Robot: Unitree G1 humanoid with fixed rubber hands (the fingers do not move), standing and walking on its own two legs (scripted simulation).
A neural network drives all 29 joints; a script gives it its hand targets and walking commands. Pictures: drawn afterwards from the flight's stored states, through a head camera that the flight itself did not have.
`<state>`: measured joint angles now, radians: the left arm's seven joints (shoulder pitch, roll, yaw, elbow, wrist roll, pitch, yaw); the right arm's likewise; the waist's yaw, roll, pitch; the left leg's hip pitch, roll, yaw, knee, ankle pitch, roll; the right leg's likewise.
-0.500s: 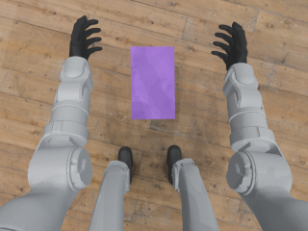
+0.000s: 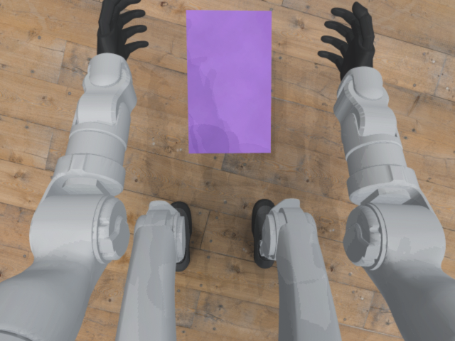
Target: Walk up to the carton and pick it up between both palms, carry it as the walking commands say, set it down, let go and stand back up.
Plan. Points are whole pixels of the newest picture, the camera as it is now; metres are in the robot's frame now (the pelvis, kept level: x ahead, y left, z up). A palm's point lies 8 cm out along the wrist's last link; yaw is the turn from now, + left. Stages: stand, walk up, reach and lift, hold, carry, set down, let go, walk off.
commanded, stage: reach and lift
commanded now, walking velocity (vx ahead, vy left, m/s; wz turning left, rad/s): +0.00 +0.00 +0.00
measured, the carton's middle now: (227, 94) +0.52 -0.02 -0.42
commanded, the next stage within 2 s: none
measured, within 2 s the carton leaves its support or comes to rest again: neither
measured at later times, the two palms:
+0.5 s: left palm (142, 79) +0.52 +0.16 -0.27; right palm (316, 87) +0.51 -0.19 -0.28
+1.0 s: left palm (152, 85) +0.52 +0.15 -0.35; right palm (304, 92) +0.51 -0.19 -0.35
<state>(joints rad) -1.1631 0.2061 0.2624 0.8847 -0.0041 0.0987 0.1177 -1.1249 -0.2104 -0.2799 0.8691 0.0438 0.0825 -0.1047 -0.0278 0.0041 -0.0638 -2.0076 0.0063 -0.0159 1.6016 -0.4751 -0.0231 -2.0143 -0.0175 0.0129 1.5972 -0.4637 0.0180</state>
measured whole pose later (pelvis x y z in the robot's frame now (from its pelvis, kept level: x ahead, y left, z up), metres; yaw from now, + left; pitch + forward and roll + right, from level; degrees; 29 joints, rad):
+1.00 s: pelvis -0.02 +0.00 -0.17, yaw +0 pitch +38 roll +0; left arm -1.47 0.35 0.04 1.15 -0.24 0.01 0.13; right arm -1.45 -0.34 -0.06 1.17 0.26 0.00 -0.13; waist -0.02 0.00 0.37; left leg -2.30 -0.01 -0.04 2.22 -0.58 -0.04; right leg -2.31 0.00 0.02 2.21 -0.56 0.02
